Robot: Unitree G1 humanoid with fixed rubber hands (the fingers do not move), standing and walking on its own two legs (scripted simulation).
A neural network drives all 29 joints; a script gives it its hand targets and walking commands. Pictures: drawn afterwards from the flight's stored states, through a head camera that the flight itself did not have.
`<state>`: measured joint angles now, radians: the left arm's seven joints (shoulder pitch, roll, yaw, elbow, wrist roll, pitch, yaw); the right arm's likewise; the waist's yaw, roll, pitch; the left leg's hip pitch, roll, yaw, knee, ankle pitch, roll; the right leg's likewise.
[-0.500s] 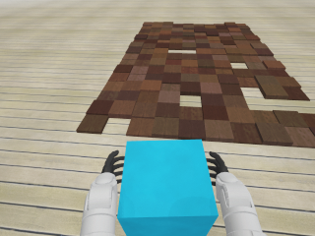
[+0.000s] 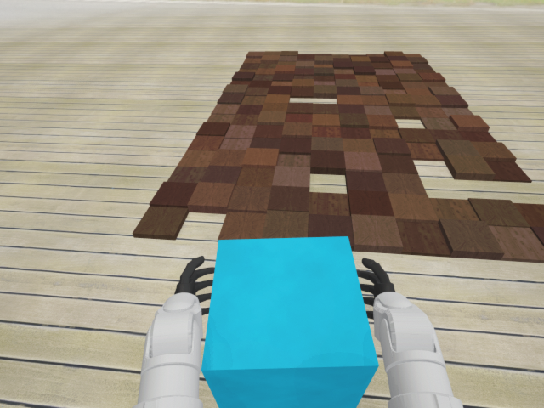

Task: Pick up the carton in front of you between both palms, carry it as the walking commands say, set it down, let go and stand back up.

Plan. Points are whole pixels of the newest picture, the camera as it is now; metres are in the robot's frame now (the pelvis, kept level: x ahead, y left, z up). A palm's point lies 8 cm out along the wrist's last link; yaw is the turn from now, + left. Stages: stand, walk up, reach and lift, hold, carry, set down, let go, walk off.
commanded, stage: hold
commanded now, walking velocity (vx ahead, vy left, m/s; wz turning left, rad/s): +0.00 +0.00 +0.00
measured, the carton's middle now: (285, 332) +0.29 +0.00 -0.03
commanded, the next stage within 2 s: carry in 0.06 s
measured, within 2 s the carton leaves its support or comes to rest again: neither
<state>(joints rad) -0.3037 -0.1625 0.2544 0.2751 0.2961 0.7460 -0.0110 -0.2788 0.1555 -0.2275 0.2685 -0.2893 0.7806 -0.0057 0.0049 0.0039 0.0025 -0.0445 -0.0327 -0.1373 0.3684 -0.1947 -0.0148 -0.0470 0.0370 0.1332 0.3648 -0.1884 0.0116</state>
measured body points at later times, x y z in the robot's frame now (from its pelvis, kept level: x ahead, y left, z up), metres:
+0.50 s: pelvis +0.10 +0.01 -0.01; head +0.07 +0.01 +0.44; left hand +0.40 +0.15 +0.08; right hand +0.38 -0.15 +0.07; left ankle +0.03 +0.12 -0.72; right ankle +0.08 -0.09 -0.75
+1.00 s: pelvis +0.38 +0.06 +0.00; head +0.39 +0.07 +0.45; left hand +0.68 +0.19 +0.08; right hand +0.65 -0.11 +0.08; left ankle +0.30 +0.13 -0.75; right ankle +0.46 -0.08 -0.70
